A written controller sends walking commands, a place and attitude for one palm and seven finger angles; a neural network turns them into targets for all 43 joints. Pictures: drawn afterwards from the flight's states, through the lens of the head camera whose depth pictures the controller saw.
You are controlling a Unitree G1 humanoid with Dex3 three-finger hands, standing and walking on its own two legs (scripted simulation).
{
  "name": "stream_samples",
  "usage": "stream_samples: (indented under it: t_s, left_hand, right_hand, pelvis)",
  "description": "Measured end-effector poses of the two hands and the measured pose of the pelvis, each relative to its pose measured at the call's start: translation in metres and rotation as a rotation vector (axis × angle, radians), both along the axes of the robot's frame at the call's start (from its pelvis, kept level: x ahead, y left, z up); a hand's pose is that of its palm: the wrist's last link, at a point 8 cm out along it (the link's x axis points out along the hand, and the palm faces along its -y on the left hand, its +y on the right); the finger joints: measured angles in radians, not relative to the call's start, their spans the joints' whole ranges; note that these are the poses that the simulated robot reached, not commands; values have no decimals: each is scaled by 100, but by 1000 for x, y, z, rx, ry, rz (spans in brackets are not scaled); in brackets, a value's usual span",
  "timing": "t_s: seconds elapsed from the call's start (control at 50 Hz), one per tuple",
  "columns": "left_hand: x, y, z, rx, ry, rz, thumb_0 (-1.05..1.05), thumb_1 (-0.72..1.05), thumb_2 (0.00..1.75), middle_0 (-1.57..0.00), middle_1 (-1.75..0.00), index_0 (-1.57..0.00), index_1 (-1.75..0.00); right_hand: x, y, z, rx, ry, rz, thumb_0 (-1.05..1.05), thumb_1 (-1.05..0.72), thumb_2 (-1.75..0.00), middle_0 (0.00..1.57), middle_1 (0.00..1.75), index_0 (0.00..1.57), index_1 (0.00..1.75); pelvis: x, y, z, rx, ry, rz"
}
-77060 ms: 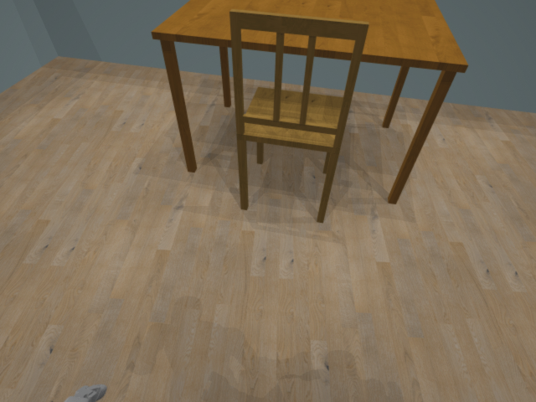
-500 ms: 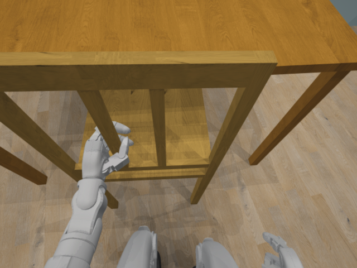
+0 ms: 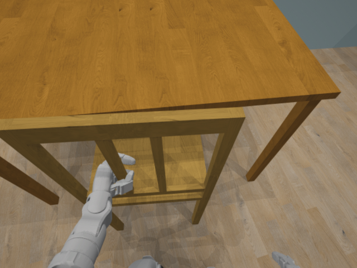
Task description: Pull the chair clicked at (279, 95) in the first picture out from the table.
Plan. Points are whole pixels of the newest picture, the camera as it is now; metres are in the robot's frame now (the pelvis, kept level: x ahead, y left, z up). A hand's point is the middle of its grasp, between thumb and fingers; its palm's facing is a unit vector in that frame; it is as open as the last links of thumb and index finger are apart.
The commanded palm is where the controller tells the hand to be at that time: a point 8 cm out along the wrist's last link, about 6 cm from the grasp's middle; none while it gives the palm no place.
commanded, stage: step backward, pulling the chair out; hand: left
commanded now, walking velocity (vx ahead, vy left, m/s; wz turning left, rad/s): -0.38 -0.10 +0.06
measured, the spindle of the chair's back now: (119, 170) +0.35 +0.16 -0.04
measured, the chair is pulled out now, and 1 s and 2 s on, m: -0.03 0.14 0.26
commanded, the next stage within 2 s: none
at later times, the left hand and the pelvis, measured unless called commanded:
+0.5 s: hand (127, 217) +0.24 +0.12 -0.06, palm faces +0.08 -0.98 -0.17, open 5.5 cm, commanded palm +0.23 +0.17 -0.06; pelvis -0.07 -0.03 +0.01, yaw -2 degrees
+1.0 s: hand (119, 258) +0.16 +0.13 -0.06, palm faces -0.02 -0.99 -0.17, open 5.5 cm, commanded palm +0.14 +0.18 -0.06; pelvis -0.15 +0.01 +0.00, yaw +0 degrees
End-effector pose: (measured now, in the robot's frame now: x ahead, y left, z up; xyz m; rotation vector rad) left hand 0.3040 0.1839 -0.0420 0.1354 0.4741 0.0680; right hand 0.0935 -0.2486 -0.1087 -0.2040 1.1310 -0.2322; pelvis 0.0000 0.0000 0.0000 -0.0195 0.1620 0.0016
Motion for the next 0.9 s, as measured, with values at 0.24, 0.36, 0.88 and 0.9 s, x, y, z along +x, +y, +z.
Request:
stream_samples:
  t_s: [0.24,0.36,0.88,0.9]
  left_hand:
    - [-16,3,2,-7,35,-42,9,69,76,-32,-122,-50,-144]
    - [-52,-1,3,4,36,-7,9,68,77,-34,-120,-50,-144]
    - [-135,-5,2,10,13,-56,7,66,76,-32,-125,-50,-144]
    - [-140,-4,2,12,7,-63,7,66,76,-32,-126,-50,-144]
  right_hand:
    - [-31,-8,20,-53,-30,-41,1,-91,-90,20,30,20,30]
    - [-52,0,4,18,-36,-23,1,-91,-90,20,30,20,30]
    - [-123,-9,14,-69,-61,23,1,-91,-90,20,30,20,30]
    - [-127,-3,13,-51,-66,20,1,-91,-90,20,30,20,30]
  pelvis:
    - [-31,9,13,2,-83,-50]
    - [-50,-5,12,-9,-124,-57]
    - [-143,8,12,52,-106,20]
    - [-145,9,11,50,-111,15]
